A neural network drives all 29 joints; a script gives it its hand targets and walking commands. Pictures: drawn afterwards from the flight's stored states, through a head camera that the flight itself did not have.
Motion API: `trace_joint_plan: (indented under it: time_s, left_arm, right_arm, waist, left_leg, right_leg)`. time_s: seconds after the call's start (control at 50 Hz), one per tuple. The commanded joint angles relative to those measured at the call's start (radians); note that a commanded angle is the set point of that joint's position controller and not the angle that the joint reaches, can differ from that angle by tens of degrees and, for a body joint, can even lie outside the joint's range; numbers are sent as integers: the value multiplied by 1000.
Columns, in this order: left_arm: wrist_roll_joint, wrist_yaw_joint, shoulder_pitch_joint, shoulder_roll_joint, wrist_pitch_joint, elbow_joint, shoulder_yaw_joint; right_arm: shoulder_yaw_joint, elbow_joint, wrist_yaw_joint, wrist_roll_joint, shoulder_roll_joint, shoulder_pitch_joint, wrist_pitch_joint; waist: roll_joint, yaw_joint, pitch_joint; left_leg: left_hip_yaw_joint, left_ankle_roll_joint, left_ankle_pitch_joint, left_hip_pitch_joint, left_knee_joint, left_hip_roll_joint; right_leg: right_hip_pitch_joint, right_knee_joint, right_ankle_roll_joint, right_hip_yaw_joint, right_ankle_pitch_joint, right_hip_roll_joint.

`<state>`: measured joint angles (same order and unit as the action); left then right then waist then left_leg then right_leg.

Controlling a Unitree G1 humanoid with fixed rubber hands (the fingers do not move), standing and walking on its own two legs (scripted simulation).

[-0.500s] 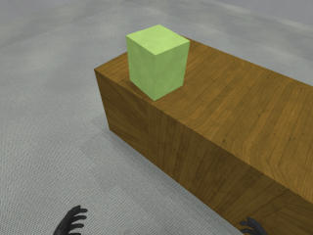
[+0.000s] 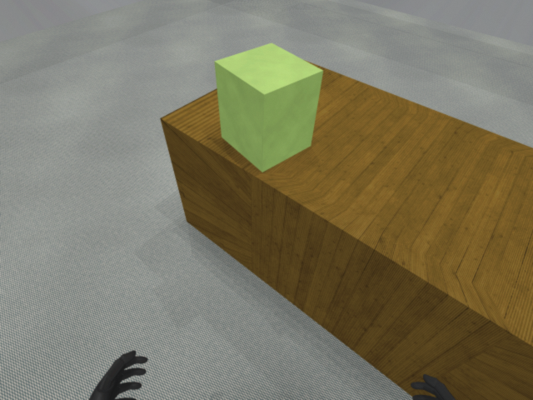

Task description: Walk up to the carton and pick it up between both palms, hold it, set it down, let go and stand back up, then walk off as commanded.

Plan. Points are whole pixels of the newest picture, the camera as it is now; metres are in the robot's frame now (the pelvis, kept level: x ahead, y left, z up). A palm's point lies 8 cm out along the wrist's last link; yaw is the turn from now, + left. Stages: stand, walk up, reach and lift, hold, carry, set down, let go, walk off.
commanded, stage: stand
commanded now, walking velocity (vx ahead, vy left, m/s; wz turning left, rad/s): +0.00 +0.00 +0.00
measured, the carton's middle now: (267, 107) +0.89 +0.02 -0.05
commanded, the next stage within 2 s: walk up in 0.30 s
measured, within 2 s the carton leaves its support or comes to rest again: neither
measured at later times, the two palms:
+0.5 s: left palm out of the picture +0.11 +0.24 -0.08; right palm out of the picture +0.09 -0.28 -0.09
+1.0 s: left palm out of the picture +0.14 +0.43 -0.08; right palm out of the picture +0.07 -0.18 -0.07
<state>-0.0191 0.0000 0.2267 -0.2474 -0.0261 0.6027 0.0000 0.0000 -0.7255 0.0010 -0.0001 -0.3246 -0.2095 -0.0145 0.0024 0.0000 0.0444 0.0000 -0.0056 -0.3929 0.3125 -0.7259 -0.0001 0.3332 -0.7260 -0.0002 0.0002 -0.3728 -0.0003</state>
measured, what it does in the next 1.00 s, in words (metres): steps to the left: left foot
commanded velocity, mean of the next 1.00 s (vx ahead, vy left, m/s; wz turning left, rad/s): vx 0.00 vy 0.00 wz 0.00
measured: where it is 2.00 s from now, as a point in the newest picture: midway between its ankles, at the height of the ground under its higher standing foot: outside the picture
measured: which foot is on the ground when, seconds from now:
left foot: down 0.00-0.54, up 0.56-0.80, down 0.82-1.00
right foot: down 0.00-0.82, up 0.84-1.00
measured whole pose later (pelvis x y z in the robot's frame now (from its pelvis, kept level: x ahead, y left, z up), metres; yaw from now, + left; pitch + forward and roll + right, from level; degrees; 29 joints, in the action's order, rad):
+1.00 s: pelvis +0.02 +0.14 +0.01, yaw -9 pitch -4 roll -4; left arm 0.01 -0.02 0.36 -0.40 -0.03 0.73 0.00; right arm -0.06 -0.76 -0.07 0.00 -0.40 -0.24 -0.03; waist -0.05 0.02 0.05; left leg 0.15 0.01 -0.35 0.28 -0.67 0.01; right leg 0.49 -1.12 -0.01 -0.09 -0.40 0.00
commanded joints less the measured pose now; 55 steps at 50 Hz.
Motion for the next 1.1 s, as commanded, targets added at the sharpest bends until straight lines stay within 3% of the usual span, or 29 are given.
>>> trace_joint_plan:
  time_s: [0.0,0.34,0.4,0.46,0.48,0.5,0.52,0.54,0.6,0.64,0.7,0.72,0.74,0.76,0.78,0.8,0.82,0.84,0.86,0.88,0.9,0.92,0.94,0.96,1.0,1.02,1.04,1.06,1.08]
  left_arm:
    - [1,-21,-53,-270,-42,21,93]
    - [9,-17,-41,-263,-43,39,86]
    - [5,-20,-51,-278,-42,47,88]
    - [5,-18,-57,-274,-41,52,88]
    - [12,-19,176,-403,-49,87,139]
    - [6,-17,242,-464,-59,113,166]
    - [-1,-18,269,-495,-66,128,187]
    - [0,-26,266,-503,-74,130,199]
    - [1,-36,196,-491,-100,104,185]
    - [-3,-32,177,-492,-106,84,184]
    - [-6,-29,155,-501,-104,78,180]
    - [-5,-30,134,-499,-102,78,176]
    - [-2,-30,93,-505,-97,71,172]
    - [1,-30,32,-494,-93,59,163]
    - [5,-30,-38,-455,-84,41,142]
    - [8,-37,-12,-328,-82,38,99]
    - [24,-52,59,-284,-75,40,76]
    - [25,-59,94,-356,-59,77,85]
    - [33,-53,108,-401,-52,115,93]
    - [36,-44,125,-419,-46,143,102]
    - [35,-36,171,-408,-39,172,110]
    - [37,-32,214,-401,-31,196,118]
    - [35,-26,279,-398,-19,191,115]
    - [31,-27,320,-409,-16,194,123]
    - [23,-39,439,-414,-13,213,138]
    - [25,-49,540,-417,-19,231,148]
    - [39,-68,747,-438,-32,291,181]
    - [53,-97,597,-429,-30,304,194]
    - [28,-110,313,-409,-34,196,190]
  right_arm:
    - [-69,26,12,-14,-215,49,-53]
    - [-71,-5,8,-18,-229,42,-56]
    - [-68,-9,7,-15,-220,47,-53]
    - [-71,-21,6,-19,-226,45,-53]
    - [-140,86,-39,-68,-327,75,-51]
    - [-137,114,-57,-73,-307,111,-41]
    - [-132,124,-68,-78,-290,152,-32]
    - [-131,124,-76,-82,-289,152,-29]
    - [-138,117,-98,-70,-294,147,-42]
    - [-141,125,-113,-64,-288,142,-37]
    - [-147,118,-123,-51,-298,118,-27]
    - [-150,114,-122,-45,-302,91,-29]
    - [-153,97,-121,-38,-308,47,-32]
    - [-159,63,-117,-35,-307,-53,-37]
    - [-173,3,-102,-33,-329,-215,-45]
    - [-195,-36,-82,-44,-403,-355,-50]
    - [-190,0,-60,-40,-426,-266,-53]
    - [-190,36,-50,-27,-439,-151,-45]
    - [-186,39,-42,-23,-430,-84,-46]
    - [-178,46,-42,-31,-392,-44,-52]
    - [-171,37,-38,-35,-344,-28,-57]
    - [-166,43,-36,-39,-321,-28,-60]
    - [-191,54,-35,-41,-372,15,-54]
    - [-196,74,-36,-33,-374,48,-48]
    - [-213,120,-42,-25,-381,168,-21]
    - [-214,154,-44,-25,-370,259,-6]
    - [-207,216,-45,-23,-357,420,12]
    - [-168,174,-42,-24,-274,270,20]
    - [-138,149,-51,-52,-255,24,10]
  waist:
    - [47,4,-168]
    - [26,2,-146]
    - [58,6,-127]
    - [38,9,-125]
    - [-28,1,-139]
    - [57,-25,-78]
    - [148,-53,-14]
    - [87,-51,25]
    - [29,-9,49]
    - [86,-2,29]
    - [158,11,37]
    - [179,32,38]
    - [185,60,38]
    - [165,128,18]
    - [71,217,-22]
    - [-271,282,-43]
    - [-280,209,-5]
    - [-139,163,0]
    - [-65,121,50]
    - [-68,86,68]
    - [-54,62,72]
    - [-69,47,46]
    - [-197,2,-3]
    - [-246,-20,-27]
    - [-288,-103,5]
    - [-232,-174,26]
    - [0,-341,-11]
    - [550,-262,-82]
    - [365,-55,-217]
  left_leg:
    - [-89,-65,360,-43,106,-90]
    - [-114,-74,304,-39,145,-99]
    - [-109,-68,285,-31,147,-91]
    - [-104,-65,256,-35,155,-91]
    - [-91,-83,-244,38,21,-91]
    - [-86,-69,-365,232,-94,-36]
    - [-35,-41,-322,445,-267,13]
    - [-89,-34,-237,534,-313,-25]
    - [-121,-42,-150,513,-280,-71]
    - [-88,-30,-160,416,-229,-51]
    - [-62,-36,-161,285,-140,-48]
    - [-66,-41,-139,240,-107,-51]
    - [-64,-39,-112,141,-48,-53]
    - [-72,-37,-27,-34,61,-57]
    - [-57,-30,21,-332,170,-28]
    - [-361,-12,-191,-481,412,-186]
    - [-606,31,-315,-407,559,-352]
    - [-688,51,-452,-272,638,-405]
    - [-671,88,-472,-147,684,-403]
    - [-567,137,-355,-112,673,-347]
    - [-375,212,-107,-106,641,-261]
    - [-238,251,153,-147,578,-200]
    - [-110,301,421,-164,551,-171]
    - [0,348,689,-150,521,-124]
    - [167,403,954,-4,429,-50]
    - [256,424,1008,127,273,-9]
    - [309,398,1064,273,-239,68]
    - [56,157,-84,445,-688,42]
    - [-184,70,-171,437,-661,-93]
  right_leg:
    - [-108,108,-88,-92,358,-110]
    - [-96,130,-84,-96,290,-103]
    - [-80,144,-85,-95,269,-102]
    - [-74,157,-81,-99,243,-105]
    - [-58,210,-160,-329,-196,-159]
    - [-116,350,-213,-527,-462,-232]
    - [-244,496,-274,-705,-592,-328]
    - [-277,539,-295,-772,-612,-377]
    - [-232,502,-286,-665,-461,-353]
    - [-167,482,-268,-565,-381,-304]
    - [-67,454,-260,-499,-311,-284]
    - [-22,438,-256,-491,-291,-285]
    - [46,407,-248,-458,-256,-277]
    - [155,317,-215,-390,-223,-244]
    - [369,137,-145,-262,-224,-141]
    - [564,-299,-81,-90,-199,56]
    - [642,-504,-40,-81,-180,112]
    - [571,-550,-32,-145,-108,51]
    - [490,-555,-37,-169,-20,3]
    - [425,-551,-22,-141,42,-12]
    - [343,-497,-11,-107,98,-20]
    - [285,-449,0,-90,107,-8]
    - [207,-379,1,-41,68,0]
    - [99,-310,0,16,20,16]
    - [-132,-41,-31,127,-97,6]
    - [-307,192,-40,239,-88,7]
    - [-536,502,-125,288,143,-18]
    - [-653,390,-182,-11,563,-132]
    - [-542,217,-199,-347,231,-265]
